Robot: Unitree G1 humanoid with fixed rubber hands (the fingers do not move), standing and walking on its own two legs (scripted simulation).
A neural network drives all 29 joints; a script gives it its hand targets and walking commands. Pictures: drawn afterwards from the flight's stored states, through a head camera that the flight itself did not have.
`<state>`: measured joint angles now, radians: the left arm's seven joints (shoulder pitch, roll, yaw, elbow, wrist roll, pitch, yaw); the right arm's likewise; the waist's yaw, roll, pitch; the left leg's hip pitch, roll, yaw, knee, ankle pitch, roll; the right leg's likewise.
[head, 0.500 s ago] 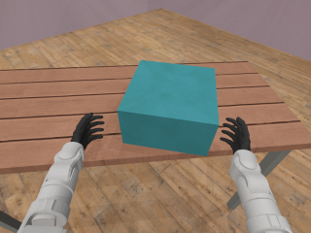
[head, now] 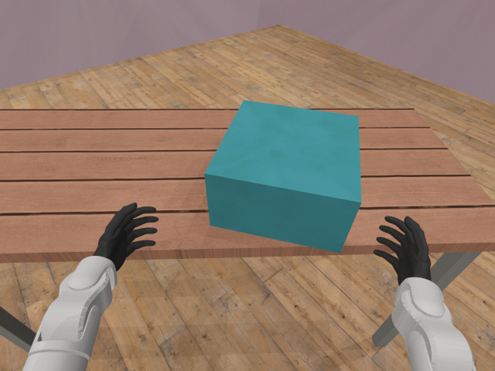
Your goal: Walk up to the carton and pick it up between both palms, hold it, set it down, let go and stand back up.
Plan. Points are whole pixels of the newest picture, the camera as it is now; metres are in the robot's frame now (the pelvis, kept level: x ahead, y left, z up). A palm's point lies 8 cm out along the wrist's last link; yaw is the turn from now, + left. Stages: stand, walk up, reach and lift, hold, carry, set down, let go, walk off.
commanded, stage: set down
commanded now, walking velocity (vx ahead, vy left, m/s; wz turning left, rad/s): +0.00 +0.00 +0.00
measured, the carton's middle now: (287, 168) +0.52 -0.07 +0.05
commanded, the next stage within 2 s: none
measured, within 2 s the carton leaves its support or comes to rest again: neither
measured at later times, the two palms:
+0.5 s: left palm (98, 295) +0.23 +0.23 +0.07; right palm (419, 296) +0.21 -0.21 +0.08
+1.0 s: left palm (100, 301) +0.23 +0.24 +0.06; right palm (410, 301) +0.21 -0.21 +0.06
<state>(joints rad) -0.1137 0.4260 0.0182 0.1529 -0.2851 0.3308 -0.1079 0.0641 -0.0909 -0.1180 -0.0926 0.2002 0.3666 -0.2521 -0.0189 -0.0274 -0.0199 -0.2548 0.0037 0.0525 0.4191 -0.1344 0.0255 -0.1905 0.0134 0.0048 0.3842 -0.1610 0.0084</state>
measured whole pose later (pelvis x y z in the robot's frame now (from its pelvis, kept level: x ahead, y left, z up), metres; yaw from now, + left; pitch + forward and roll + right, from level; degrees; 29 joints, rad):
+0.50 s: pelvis +0.00 +0.00 +0.00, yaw +0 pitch -3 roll -1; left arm 0.20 0.47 0.02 -0.24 -0.32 0.37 -0.10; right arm 0.30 -0.09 -0.12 -0.39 0.20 0.50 -0.26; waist 0.03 -0.03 0.04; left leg -0.23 0.00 0.05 0.42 -0.14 0.03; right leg -0.17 0.01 0.00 0.38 -0.17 0.01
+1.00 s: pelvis +0.01 +0.00 +0.00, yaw +0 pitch -3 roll -1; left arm 0.23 0.47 0.02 -0.23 -0.32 0.41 -0.08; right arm 0.32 -0.09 -0.12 -0.39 0.20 0.54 -0.19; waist 0.04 -0.02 0.07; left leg -0.22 0.00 0.05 0.42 -0.15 0.03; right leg -0.15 0.01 0.00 0.38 -0.18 0.01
